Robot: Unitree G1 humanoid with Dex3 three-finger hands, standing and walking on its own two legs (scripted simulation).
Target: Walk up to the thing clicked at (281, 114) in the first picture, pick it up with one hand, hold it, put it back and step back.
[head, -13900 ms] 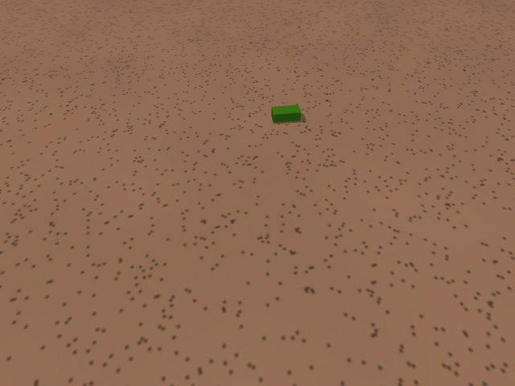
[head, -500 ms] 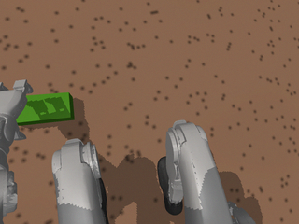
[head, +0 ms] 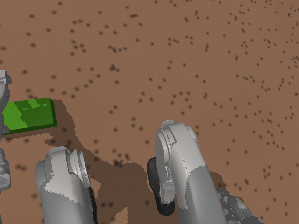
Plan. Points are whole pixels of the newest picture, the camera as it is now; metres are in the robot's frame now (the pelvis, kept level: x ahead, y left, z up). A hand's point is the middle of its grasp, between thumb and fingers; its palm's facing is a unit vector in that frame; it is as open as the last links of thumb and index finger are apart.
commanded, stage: rest palm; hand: left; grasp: from above
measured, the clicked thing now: (22, 116) +0.45 +0.29 -0.28
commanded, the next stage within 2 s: close in 1.60 s
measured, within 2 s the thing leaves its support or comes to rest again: neither
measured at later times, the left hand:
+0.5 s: hand (23, 120) +0.42 +0.27 -0.24, palm faces -0.40 -0.04 -0.91, open 14.0 cm
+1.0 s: hand (20, 120) +0.43 +0.28 -0.26, palm faces -0.49 -0.15 -0.86, open 13.9 cm
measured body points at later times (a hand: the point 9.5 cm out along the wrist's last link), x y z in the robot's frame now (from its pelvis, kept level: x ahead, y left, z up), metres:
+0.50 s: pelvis +0.01 +0.00 -0.02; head +0.25 +0.10 +0.35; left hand +0.44 +0.27 -0.19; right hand +0.07 -0.28 -0.10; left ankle +0.07 +0.13 -0.28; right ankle +0.11 -0.14 -0.28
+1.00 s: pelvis +0.01 +0.00 -0.02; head +0.27 +0.10 +0.33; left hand +0.45 +0.29 -0.21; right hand +0.04 -0.25 -0.10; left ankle +0.07 +0.13 -0.28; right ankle +0.11 -0.14 -0.28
